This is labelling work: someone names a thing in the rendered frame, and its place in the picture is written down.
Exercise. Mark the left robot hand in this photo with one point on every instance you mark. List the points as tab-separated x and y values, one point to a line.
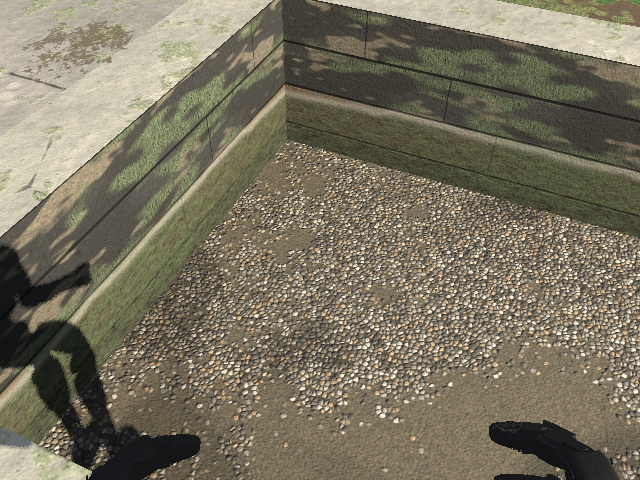
144	455

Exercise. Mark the right robot hand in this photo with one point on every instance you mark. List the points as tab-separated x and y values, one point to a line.
554	445

